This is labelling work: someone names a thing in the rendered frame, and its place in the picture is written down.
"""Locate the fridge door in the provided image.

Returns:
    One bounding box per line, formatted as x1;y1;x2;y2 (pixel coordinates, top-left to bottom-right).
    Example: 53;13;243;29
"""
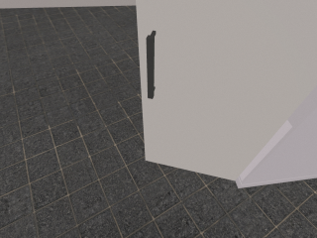
136;0;317;181

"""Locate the handle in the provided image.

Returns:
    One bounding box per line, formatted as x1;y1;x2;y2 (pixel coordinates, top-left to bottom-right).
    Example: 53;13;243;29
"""
146;31;157;99

